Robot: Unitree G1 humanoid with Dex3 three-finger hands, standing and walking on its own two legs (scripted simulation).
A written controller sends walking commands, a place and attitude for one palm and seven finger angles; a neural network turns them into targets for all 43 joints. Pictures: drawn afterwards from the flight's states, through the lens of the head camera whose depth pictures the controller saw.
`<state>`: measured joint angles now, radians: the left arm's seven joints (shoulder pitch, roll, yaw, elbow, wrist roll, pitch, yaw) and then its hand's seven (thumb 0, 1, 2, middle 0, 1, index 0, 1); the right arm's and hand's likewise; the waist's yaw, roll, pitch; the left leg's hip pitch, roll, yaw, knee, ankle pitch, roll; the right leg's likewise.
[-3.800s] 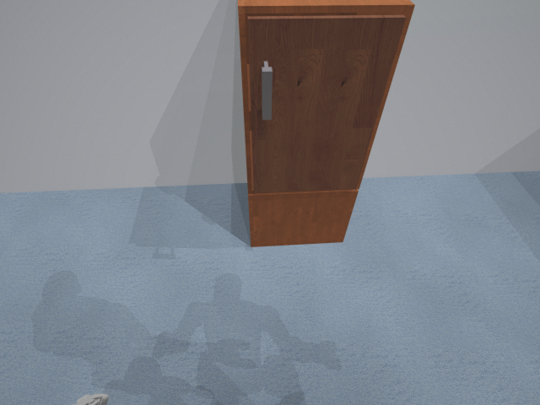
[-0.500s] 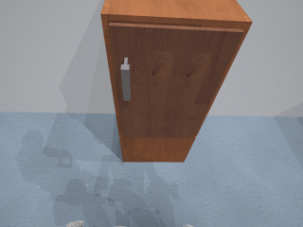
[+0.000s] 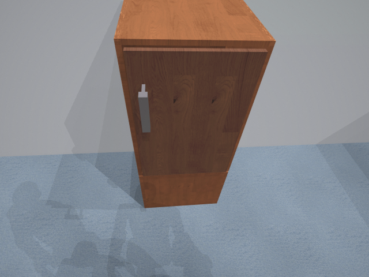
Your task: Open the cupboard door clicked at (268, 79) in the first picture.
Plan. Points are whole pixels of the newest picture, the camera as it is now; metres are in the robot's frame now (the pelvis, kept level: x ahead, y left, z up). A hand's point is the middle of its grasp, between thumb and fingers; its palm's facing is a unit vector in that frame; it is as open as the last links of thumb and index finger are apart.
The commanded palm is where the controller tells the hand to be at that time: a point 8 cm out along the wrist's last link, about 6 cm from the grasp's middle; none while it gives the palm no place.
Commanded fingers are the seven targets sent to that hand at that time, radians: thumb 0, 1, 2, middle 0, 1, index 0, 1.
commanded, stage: come to a stop and stand still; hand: left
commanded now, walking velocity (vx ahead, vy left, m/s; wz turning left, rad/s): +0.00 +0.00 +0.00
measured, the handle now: (145, 108) +0.57 +0.15 +0.02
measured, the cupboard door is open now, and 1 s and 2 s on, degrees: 0 0 0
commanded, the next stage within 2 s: look again from close up in 0.46 s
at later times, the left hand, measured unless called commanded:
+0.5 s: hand out of the picture -0.04 +0.08 -0.18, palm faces +0.08 -0.99 -0.10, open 7.4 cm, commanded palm none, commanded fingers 0.00 0.90 0.90 -0.20 -0.30 -0.20 -0.30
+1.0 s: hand out of the picture +0.03 +0.18 -0.18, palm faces +0.03 -0.97 -0.22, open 7.4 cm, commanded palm none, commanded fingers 0.00 0.90 0.90 -0.20 -0.30 -0.20 -0.30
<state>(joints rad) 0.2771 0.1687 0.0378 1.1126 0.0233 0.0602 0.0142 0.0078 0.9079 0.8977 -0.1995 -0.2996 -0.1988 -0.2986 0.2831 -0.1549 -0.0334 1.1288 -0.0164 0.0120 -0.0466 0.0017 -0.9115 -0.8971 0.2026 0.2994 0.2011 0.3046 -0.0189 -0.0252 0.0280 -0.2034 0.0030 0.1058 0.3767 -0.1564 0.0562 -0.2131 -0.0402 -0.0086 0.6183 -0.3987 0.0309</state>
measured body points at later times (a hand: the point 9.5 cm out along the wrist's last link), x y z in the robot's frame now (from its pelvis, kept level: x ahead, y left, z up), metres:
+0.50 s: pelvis -0.01 -0.05 +0.00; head +0.00 -0.05 +0.44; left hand -0.04 +0.13 -0.17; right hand -0.05 -0.25 -0.17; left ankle +0.03 +0.08 -0.75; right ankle -0.02 -0.15 -0.75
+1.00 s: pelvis +0.02 -0.01 -0.01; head +0.02 +0.00 +0.44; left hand +0.03 +0.23 -0.17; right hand +0.04 -0.24 -0.16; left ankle +0.02 +0.08 -0.75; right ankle -0.02 -0.15 -0.75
